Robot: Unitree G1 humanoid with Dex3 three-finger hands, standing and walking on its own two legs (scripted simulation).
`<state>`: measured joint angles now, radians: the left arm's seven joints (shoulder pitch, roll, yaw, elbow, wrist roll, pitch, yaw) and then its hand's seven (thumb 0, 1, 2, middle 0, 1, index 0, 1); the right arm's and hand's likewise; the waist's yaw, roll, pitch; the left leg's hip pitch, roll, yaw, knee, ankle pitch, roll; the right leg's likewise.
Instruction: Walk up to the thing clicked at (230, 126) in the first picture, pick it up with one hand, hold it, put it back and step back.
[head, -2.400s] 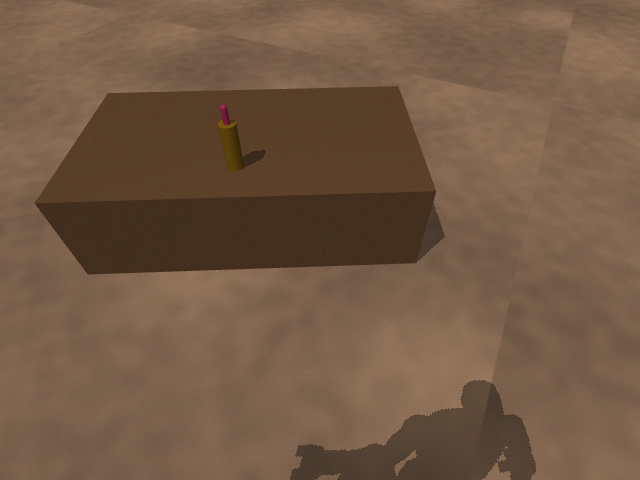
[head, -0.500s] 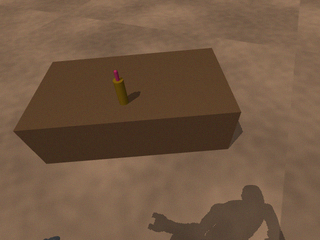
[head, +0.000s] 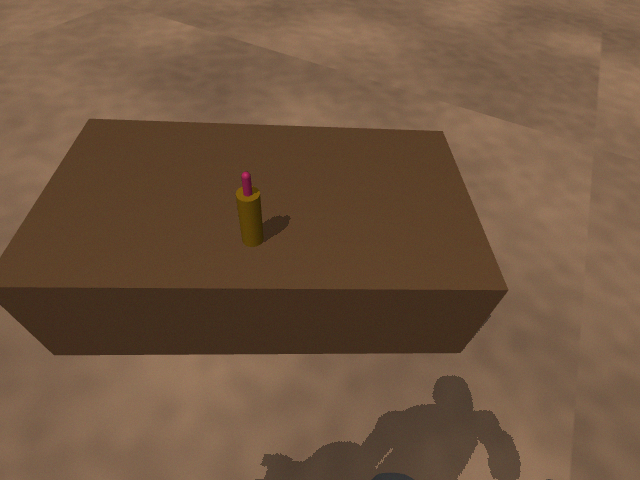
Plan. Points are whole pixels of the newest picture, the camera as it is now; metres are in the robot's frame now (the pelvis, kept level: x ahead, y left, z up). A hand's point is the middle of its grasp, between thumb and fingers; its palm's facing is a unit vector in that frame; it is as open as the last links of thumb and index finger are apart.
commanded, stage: walk up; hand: left
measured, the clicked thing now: (249, 208) +0.79 +0.19 -0.25
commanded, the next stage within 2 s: stand in 2.00 s
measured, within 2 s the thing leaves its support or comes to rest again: neither
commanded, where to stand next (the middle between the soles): +0.30 -0.01 m, yaw -2 degrees
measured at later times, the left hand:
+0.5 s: hand (135, 426) +0.22 +0.26 -0.11, palm faces -0.03 -0.91 -0.42, open 7.3 cm
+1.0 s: hand (150, 389) +0.28 +0.28 -0.16, palm faces -0.04 -0.94 -0.34, open 7.3 cm
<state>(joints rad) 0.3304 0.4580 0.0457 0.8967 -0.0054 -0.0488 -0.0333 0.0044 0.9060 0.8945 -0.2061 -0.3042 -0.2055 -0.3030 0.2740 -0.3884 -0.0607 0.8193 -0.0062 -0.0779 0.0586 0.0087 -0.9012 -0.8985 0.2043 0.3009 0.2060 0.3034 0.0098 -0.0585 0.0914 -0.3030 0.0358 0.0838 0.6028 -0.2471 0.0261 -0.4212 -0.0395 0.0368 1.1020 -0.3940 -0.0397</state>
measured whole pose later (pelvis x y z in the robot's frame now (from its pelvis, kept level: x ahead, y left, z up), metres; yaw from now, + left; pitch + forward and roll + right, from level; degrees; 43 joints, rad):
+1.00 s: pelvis +0.22 +0.02 +0.00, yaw -2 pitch -2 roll -1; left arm 0.18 0.38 0.01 1.04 0.00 -0.01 -0.02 0.00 0.91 0.89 -0.21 -0.30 -0.21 -0.30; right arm 0.09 -0.35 0.01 1.01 0.01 -0.03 0.01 0.01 -0.90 -0.90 0.21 0.30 0.21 0.30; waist 0.02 0.00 0.08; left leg -0.33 0.06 0.04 0.60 -0.23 -0.02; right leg -0.23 -0.04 -0.02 0.59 -0.33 0.03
